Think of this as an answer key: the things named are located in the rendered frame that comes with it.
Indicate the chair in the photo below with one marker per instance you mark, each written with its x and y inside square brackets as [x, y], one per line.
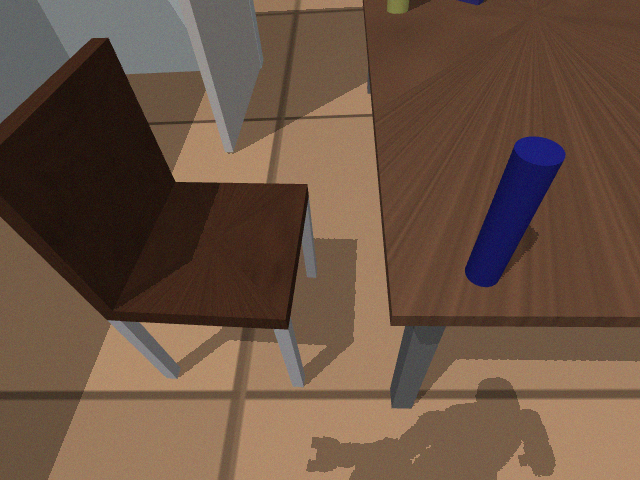
[83, 181]

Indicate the table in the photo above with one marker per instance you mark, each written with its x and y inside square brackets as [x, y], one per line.
[453, 87]

